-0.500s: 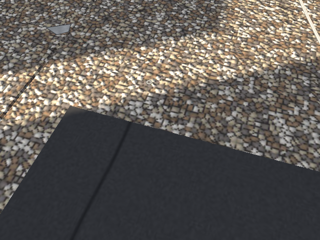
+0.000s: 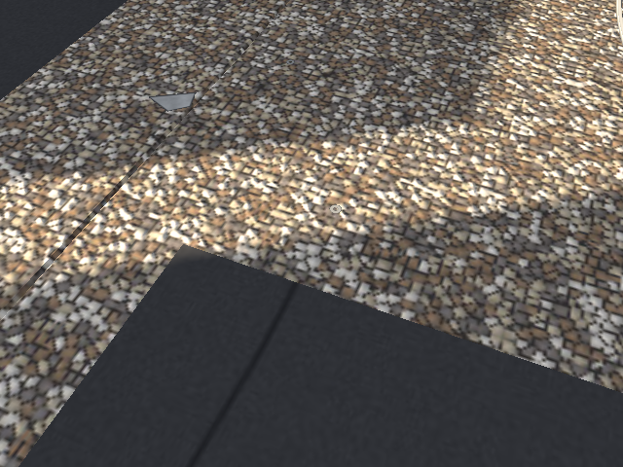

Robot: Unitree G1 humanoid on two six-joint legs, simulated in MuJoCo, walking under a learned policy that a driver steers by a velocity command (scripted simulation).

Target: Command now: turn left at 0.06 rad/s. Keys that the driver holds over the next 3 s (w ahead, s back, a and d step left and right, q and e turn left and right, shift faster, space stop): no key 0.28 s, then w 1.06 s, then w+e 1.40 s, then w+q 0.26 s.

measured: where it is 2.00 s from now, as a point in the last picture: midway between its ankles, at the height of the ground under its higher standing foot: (352, 341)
